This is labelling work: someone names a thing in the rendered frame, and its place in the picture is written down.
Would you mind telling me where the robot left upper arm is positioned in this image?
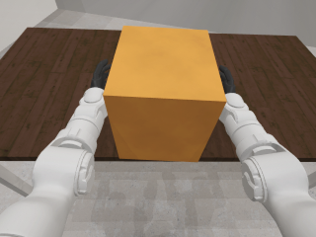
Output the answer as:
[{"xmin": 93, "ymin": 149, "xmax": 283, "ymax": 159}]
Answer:
[{"xmin": 0, "ymin": 146, "xmax": 95, "ymax": 237}]

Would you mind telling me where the carton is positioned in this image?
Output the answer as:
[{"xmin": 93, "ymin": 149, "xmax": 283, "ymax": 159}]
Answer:
[{"xmin": 103, "ymin": 26, "xmax": 227, "ymax": 163}]

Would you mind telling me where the right robot forearm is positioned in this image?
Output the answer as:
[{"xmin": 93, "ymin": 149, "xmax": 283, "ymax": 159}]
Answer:
[{"xmin": 219, "ymin": 93, "xmax": 309, "ymax": 192}]

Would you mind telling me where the robot right hand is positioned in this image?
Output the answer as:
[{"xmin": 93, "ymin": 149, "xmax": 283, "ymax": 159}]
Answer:
[{"xmin": 219, "ymin": 65, "xmax": 236, "ymax": 94}]

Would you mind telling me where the robot right upper arm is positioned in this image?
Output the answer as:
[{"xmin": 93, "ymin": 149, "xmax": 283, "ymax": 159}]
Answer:
[{"xmin": 241, "ymin": 151, "xmax": 316, "ymax": 237}]

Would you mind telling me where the left robot forearm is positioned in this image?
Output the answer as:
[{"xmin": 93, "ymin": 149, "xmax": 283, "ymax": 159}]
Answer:
[{"xmin": 32, "ymin": 87, "xmax": 108, "ymax": 186}]

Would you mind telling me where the table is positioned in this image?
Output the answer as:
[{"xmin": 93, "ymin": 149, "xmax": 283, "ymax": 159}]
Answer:
[{"xmin": 0, "ymin": 27, "xmax": 316, "ymax": 197}]

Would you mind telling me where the robot left hand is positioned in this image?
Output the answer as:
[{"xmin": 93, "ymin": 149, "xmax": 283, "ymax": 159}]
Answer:
[{"xmin": 90, "ymin": 59, "xmax": 112, "ymax": 90}]

